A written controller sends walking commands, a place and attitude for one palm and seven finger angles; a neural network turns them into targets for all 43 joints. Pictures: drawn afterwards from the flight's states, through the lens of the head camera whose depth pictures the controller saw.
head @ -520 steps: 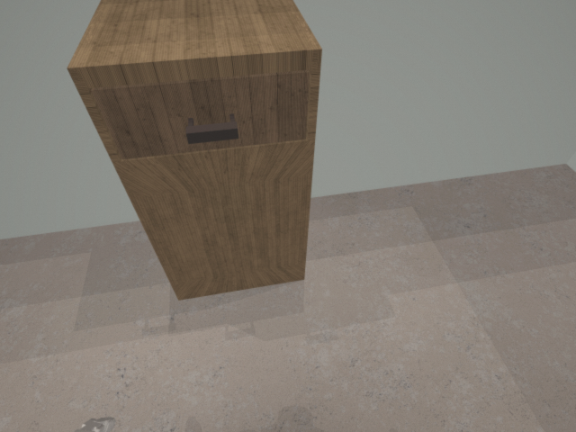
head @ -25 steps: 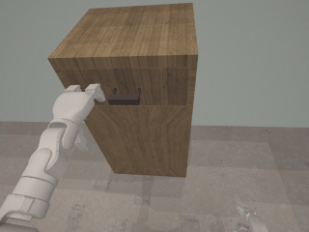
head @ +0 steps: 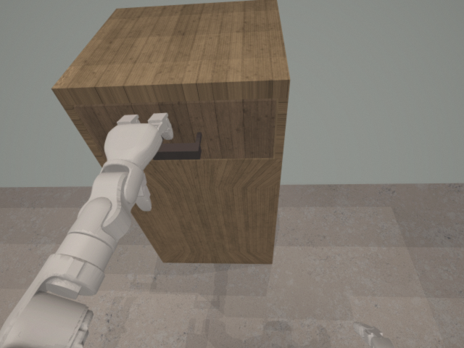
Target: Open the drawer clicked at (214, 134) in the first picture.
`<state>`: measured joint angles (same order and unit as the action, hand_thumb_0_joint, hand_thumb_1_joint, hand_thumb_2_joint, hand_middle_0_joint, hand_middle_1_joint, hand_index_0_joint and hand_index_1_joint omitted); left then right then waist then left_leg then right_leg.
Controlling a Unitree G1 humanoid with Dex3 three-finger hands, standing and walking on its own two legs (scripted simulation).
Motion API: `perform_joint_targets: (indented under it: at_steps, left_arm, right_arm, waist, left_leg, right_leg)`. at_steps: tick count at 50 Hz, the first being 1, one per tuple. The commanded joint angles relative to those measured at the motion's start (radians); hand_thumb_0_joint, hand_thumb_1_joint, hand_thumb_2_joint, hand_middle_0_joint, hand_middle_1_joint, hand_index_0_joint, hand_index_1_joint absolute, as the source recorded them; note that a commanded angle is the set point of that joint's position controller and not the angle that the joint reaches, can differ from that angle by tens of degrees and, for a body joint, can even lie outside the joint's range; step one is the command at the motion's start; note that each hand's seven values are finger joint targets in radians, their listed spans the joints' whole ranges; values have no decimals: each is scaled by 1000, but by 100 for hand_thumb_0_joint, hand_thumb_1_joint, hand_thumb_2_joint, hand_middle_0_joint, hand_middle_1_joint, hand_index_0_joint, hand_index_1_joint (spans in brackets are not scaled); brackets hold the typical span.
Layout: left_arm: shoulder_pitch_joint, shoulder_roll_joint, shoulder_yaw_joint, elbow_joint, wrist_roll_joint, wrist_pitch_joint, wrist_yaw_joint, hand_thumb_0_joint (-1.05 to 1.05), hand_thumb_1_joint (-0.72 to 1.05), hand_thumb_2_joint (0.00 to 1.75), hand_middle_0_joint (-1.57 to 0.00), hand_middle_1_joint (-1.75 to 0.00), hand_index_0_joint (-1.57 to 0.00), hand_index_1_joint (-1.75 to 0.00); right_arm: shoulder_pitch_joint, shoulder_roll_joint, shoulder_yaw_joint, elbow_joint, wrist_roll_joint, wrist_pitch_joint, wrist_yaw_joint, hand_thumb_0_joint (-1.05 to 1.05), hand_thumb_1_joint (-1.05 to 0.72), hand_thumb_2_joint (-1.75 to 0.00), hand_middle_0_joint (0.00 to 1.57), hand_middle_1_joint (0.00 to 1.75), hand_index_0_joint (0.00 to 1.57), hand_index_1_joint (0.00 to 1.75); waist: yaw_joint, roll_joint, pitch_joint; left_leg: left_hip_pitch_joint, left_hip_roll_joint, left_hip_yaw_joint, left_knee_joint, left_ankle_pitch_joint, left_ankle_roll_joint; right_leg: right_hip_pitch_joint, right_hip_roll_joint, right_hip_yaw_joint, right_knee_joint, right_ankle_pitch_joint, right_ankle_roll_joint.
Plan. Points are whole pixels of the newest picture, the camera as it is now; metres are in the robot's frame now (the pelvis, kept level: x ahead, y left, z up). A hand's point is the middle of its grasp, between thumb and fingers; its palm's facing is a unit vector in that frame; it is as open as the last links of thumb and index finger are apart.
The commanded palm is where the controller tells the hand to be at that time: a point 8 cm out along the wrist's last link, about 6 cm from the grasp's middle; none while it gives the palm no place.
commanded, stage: move the hooked fingers above the handle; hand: left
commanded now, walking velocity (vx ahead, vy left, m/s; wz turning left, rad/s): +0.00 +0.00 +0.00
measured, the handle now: (178, 144) +0.54 +0.17 +0.02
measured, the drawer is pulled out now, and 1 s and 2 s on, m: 0.00 0.00 0.00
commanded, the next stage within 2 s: none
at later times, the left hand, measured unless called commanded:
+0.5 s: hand (167, 147) +0.46 +0.17 +0.09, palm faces -0.03 -0.01 -1.00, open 13.8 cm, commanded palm +0.46 +0.17 +0.14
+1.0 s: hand (166, 144) +0.48 +0.17 +0.08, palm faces -0.01 -0.03 -1.00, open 13.8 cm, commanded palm +0.47 +0.18 +0.14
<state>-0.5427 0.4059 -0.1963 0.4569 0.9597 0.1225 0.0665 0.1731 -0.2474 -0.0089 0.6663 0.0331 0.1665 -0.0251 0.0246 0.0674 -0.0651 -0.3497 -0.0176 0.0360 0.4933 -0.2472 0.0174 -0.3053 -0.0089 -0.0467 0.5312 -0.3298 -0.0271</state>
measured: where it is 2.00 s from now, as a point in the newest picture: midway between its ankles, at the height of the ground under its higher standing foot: outside the picture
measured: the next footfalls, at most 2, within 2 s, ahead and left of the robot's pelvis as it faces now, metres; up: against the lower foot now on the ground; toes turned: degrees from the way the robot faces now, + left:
none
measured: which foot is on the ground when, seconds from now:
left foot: down 0.00-1.00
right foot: down 0.00-1.00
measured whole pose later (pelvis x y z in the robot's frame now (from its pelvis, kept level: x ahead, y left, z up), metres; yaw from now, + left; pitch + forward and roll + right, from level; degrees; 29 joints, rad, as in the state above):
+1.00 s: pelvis +0.01 +0.00 -0.01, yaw -1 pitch +12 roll +0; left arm -0.80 0.42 -0.14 0.87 1.01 0.00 0.16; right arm 0.35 -0.26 -0.07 0.72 0.02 0.13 -0.03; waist -0.06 0.05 -0.11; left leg -0.49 0.01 0.04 0.56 -0.28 0.01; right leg -0.44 0.01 -0.04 0.57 -0.34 -0.03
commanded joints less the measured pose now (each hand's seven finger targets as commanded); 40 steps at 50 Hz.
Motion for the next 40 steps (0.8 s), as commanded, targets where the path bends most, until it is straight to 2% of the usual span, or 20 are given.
perform_joint_targets:
  at_steps: [1, 2, 4, 6, 8, 9, 10, 13, 15, 16, 18, 20, 25, 27, 29, 30, 32, 35, 37, 40]
  left_arm:
    - [-467, 188, 92, -108, 18, 0, 30, 0, -50, 30, -30, -120, -30, -120]
    - [-501, 205, 106, -85, 20, -8, 31, 0, -50, 30, -30, -120, -30, -120]
    - [-534, 176, 83, -72, 22, -29, 35, 0, -50, 30, -30, -120, -30, -120]
    - [-555, 221, 124, -44, 27, -46, 47, 0, -50, 30, -30, -120, -30, -120]
    - [-585, 187, 103, -22, 25, -59, 62, 0, -50, 30, -30, -120, -30, -120]
    - [-581, 201, 118, -7, 27, -62, 70, 0, -50, 30, -30, -120, -30, -120]
    - [-568, 232, 149, 36, 29, -59, 76, 0, -50, 30, -30, -120, -30, -120]
    - [-617, 221, 131, 102, 37, -54, 92, 0, -50, 30, -30, -120, -30, -120]
    - [-645, 242, 148, 102, 44, -60, 97, 0, -50, 30, -30, -120, -30, -120]
    - [-661, 200, 108, 107, 42, -60, 97, 0, -50, 30, -30, -120, -30, -120]
    - [-671, 192, 108, 141, 43, -64, 97, 0, -50, 30, -30, -120, -30, -120]
    - [-718, 142, 66, 168, 38, -68, 93, 0, -50, 30, -30, -120, -30, -120]
    - [-833, 172, 82, 239, 53, -79, 128, 0, -50, 30, -30, -120, -30, -120]
    - [-868, 214, 117, 267, 61, -79, 156, 0, -50, 30, -30, -120, -30, -120]
    - [-849, 240, 149, 296, 68, -67, 177, 0, -50, 30, -30, -120, -30, -120]
    - [-832, 286, 191, 321, 71, -59, 183, 0, -50, 30, -30, -120, -30, -120]
    - [-797, 315, 205, 381, 79, -25, 188, 0, -50, 30, -30, -120, -30, -120]
    - [-726, 316, 206, 418, 81, 4, 164, 0, -50, 30, -30, -120, -30, -120]
    - [-711, 324, 199, 408, 76, -1, 136, 0, -50, 30, -30, -120, -30, -120]
    - [-721, 272, 154, 326, 58, -51, 91, 0, -50, 30, -30, -120, -30, -120]
  right_arm:
    - [-32, -127, -44, -117, 2, -23, -10, 0, -90, -90, 20, 30, 20, 30]
    - [-20, -129, -44, -111, 1, -24, -13, 0, -90, -90, 20, 30, 20, 30]
    - [-3, -123, -48, -111, -1, -27, -16, 0, -90, -90, 20, 30, 20, 30]
    - [15, -126, -52, -103, -4, -29, -18, 0, -90, -90, 20, 30, 20, 30]
    - [34, -121, -58, -96, -6, -33, -16, 0, -90, -90, 20, 30, 20, 30]
    - [40, -122, -62, -91, -7, -33, -15, 0, -90, -90, 20, 30, 20, 30]
    - [45, -128, -60, -88, -8, -32, -16, 0, -90, -90, 20, 30, 20, 30]
    - [64, -129, -62, -75, -5, -33, -19, 0, -90, -90, 20, 30, 20, 30]
    - [81, -133, -70, -72, -8, -35, -17, 0, -90, -90, 20, 30, 20, 30]
    - [87, -128, -72, -74, -8, -36, -13, 0, -90, -90, 20, 30, 20, 30]
    - [111, -133, -79, -63, -8, -35, -12, 0, -90, -90, 20, 30, 20, 30]
    - [129, -132, -84, -56, -7, -39, -8, 0, -90, -90, 20, 30, 20, 30]
    - [176, -141, -89, -32, -11, -50, -13, 0, -90, -90, 20, 30, 20, 30]
    - [198, -142, -89, -23, -15, -55, -12, 0, -90, -90, 20, 30, 20, 30]
    - [204, -141, -86, -26, -19, -57, -10, 0, -90, -90, 20, 30, 20, 30]
    - [203, -146, -85, -28, -22, -56, -9, 0, -90, -90, 20, 30, 20, 30]
    - [198, -148, -78, -33, -17, -51, -10, 0, -90, -90, 20, 30, 20, 30]
    - [190, -154, -78, -52, -14, -46, -11, 0, -90, -90, 20, 30, 20, 30]
    - [192, -160, -80, -62, -10, -45, -16, 0, -90, -90, 20, 30, 20, 30]
    - [205, -159, -87, -70, -7, -48, -21, 0, -90, -90, 20, 30, 20, 30]
  waist:
    - [-22, -95, -312]
    - [-26, -98, -307]
    - [-28, -88, -339]
    - [-24, -73, -361]
    - [-32, -76, -365]
    - [-31, -74, -372]
    - [-26, -101, -364]
    - [-42, -99, -347]
    - [-43, -85, -394]
    - [-52, -56, -399]
    - [-67, -85, -388]
    - [-93, -89, -364]
    - [-124, -83, -375]
    - [-122, -55, -419]
    - [-102, -50, -451]
    - [-92, -65, -470]
    - [-89, -80, -426]
    - [-74, -118, -437]
    - [-81, -132, -421]
    - [-98, -124, -420]
  left_leg:
    - [174, -17, -22, -3, 343, 28]
    - [165, -18, -22, -3, 334, 29]
    - [175, -19, -21, 7, 352, 31]
    - [170, -19, -21, 14, 371, 29]
    - [168, -17, -15, 22, 387, 30]
    - [166, -18, -12, 26, 387, 30]
    - [137, -21, -10, 28, 377, 31]
    - [99, -21, 1, 26, 352, 32]
    - [110, -23, 2, 38, 381, 33]
    - [114, -25, 5, 41, 377, 34]
    - [117, -21, 0, 47, 389, 34]
    - [117, -22, -1, 54, 373, 37]
    - [94, -21, -9, 64, 316, 38]
    - [87, -19, -6, 74, 319, 38]
    - [70, -20, 0, 77, 347, 36]
    - [47, -22, 5, 79, 358, 35]
    - [-10, -18, 17, 69, 332, 35]
    - [-32, -21, 29, 62, 334, 36]
    - [-41, -18, 34, 55, 310, 39]
    - [2, -17, 29, 53, 320, 45]
  right_leg:
    - [72, 26, 26, -38, 385, -10]
    - [67, 25, 25, -37, 381, -11]
    - [65, 26, 26, -29, 397, -12]
    - [74, 26, 31, -20, 416, -13]
    - [64, 26, 29, -15, 438, -11]
    - [66, 27, 31, -14, 444, -11]
    - [82, 28, 34, -16, 454, -10]
    - [74, 23, 38, -13, 468, -5]
    - [92, 25, 42, -6, 496, -7]
    - [81, 23, 44, -5, 502, -5]
    - [59, 28, 37, -2, 507, -4]
    - [27, 30, 38, -13, 485, -1]
    - [-25, 36, 45, -12, 407, -1]
    - [-21, 36, 50, 2, 418, -1]
    - [10, 37, 50, 16, 455, -2]
    - [48, 35, 50, 20, 483, -2]
    - [59, 31, 51, 21, 506, 5]
    - [112, 28, 54, 15, 543, 10]
    - [117, 23, 57, 8, 560, 18]
    - [106, 24, 60, -9, 553, 18]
